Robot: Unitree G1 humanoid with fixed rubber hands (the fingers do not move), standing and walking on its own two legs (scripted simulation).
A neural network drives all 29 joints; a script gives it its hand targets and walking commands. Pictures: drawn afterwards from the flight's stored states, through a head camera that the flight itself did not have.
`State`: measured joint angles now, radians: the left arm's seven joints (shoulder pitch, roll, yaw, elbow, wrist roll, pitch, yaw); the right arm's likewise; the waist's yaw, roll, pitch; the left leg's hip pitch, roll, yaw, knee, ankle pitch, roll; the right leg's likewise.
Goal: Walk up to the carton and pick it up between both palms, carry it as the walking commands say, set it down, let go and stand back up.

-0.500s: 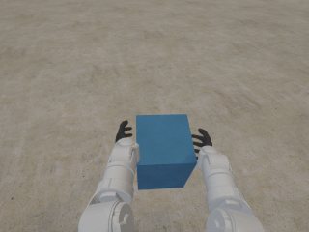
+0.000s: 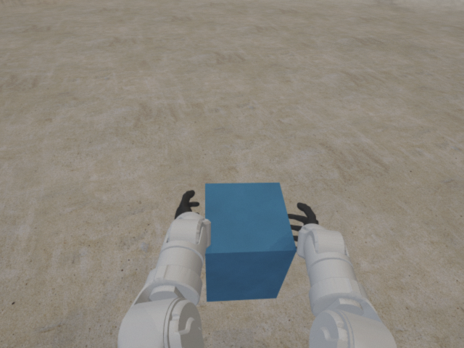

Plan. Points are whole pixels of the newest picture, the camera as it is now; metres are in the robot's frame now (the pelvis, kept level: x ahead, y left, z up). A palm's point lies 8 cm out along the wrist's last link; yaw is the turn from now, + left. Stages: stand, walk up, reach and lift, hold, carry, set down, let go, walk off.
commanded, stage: reach and lift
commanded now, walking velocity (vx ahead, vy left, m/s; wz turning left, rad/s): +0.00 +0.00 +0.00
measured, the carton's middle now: (242, 243) +0.36 +0.01 -0.04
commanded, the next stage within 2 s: hold in 0.56 s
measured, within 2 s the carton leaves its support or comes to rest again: neither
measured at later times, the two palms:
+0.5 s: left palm (178, 234) +0.31 +0.13 +0.05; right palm (304, 239) +0.31 -0.10 +0.05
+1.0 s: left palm (178, 241) +0.29 +0.13 +0.05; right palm (307, 249) +0.29 -0.11 +0.05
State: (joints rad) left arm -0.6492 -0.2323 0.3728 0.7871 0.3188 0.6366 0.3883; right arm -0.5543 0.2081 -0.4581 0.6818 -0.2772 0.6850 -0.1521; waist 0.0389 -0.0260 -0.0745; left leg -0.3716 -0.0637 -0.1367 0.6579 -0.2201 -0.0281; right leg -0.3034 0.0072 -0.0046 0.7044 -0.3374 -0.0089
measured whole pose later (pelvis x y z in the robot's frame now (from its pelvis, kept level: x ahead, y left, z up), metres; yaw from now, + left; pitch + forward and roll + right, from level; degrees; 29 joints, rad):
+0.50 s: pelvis +0.00 +0.00 +0.00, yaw +0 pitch -5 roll +0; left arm -0.57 -0.23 0.37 0.72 0.28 0.64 0.37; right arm -0.53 0.21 -0.40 0.69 -0.28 0.69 -0.17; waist 0.04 -0.02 -0.06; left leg -0.33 -0.06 -0.14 0.64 -0.21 -0.02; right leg -0.26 0.01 0.00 0.67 -0.32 -0.01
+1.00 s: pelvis -0.01 +0.01 +0.00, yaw +0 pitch -7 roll -1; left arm -0.52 -0.24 0.34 0.71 0.28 0.67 0.38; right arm -0.48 0.22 -0.39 0.67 -0.30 0.70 -0.15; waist 0.03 -0.02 -0.07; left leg -0.30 -0.06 -0.14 0.62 -0.20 -0.02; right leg -0.22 0.01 0.00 0.64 -0.30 0.00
